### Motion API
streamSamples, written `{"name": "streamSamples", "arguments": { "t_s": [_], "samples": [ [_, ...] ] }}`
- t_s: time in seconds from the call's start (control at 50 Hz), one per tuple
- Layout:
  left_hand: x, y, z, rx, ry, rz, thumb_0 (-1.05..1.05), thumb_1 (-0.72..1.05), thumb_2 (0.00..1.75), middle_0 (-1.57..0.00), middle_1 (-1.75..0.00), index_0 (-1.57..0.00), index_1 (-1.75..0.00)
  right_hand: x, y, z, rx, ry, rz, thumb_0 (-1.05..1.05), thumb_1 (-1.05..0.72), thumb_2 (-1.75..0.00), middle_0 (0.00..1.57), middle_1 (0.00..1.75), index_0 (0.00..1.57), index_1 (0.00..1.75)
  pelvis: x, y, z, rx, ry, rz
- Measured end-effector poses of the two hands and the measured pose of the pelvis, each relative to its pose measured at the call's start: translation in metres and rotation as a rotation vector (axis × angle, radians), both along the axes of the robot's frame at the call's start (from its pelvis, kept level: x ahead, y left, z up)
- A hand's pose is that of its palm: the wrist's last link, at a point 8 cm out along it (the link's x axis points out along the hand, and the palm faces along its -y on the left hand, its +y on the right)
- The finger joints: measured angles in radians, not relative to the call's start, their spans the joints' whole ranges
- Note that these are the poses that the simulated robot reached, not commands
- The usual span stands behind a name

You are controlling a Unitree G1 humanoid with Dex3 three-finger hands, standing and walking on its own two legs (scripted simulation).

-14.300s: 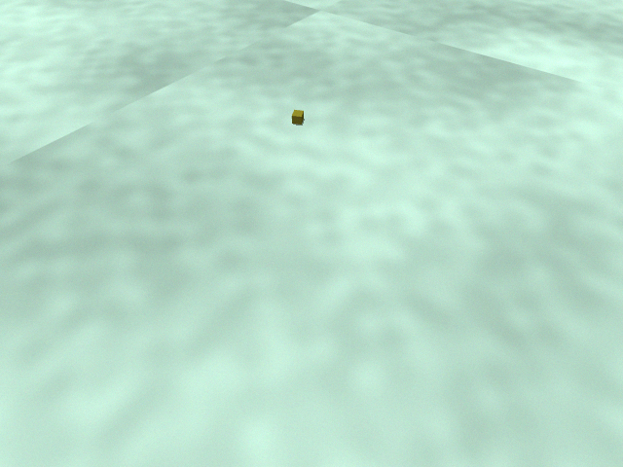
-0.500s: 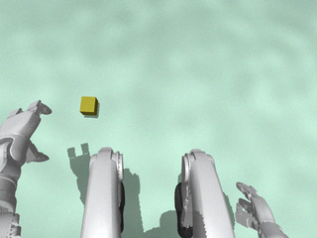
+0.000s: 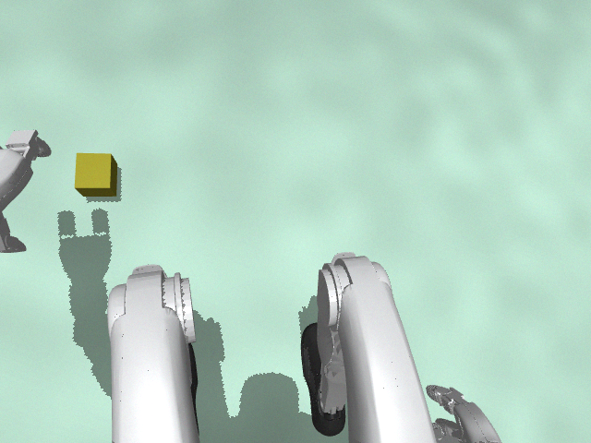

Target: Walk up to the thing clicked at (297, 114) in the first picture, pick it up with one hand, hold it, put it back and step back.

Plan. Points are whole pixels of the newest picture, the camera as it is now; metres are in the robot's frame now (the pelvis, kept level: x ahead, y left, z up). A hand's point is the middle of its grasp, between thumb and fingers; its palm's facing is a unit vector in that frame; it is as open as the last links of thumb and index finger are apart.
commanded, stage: rise first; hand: left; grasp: from above
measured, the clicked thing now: (97, 175) +0.52 +0.30 -0.33
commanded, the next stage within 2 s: none
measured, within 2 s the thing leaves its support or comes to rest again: neither
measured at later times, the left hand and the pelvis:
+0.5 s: hand (29, 191) +0.44 +0.35 -0.19, palm faces -0.48 -0.05 -0.88, open 14.3 cm; pelvis +0.01 +0.00 -0.03, yaw -2 degrees
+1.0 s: hand (45, 180) +0.47 +0.34 -0.21, palm faces -0.47 -0.06 -0.88, open 14.3 cm; pelvis +0.02 +0.00 -0.04, yaw -3 degrees
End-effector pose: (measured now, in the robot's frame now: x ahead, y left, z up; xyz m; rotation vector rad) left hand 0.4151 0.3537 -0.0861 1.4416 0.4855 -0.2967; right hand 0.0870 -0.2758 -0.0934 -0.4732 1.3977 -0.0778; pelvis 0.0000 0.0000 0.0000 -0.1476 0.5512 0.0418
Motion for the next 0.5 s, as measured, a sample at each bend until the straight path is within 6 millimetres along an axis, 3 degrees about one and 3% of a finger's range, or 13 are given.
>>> {"name": "streamSamples", "arguments": {
  "t_s": [0.26,0.5],
  "samples": [
    [0.023,-0.001,-0.026,0.041,0.014,-0.060,0.00,-0.49,0.99,-0.07,-0.94,-0.08,-0.93,0.007,0.002,-0.017,-0.002,0.050,0.035,0.01,-0.89,-0.89,0.21,0.30,0.21,0.30,0.007,-0.001,-0.017,-0.007,0.004,-0.013],
    [0.036,-0.003,-0.045,0.040,-0.005,-0.077,0.00,-0.51,0.99,-0.07,-0.95,-0.07,-0.94,0.000,-0.003,-0.029,-0.020,0.113,0.051,0.00,-0.90,-0.89,0.21,0.30,0.21,0.30,0.012,-0.003,-0.032,-0.009,0.001,-0.028]
  ]
}}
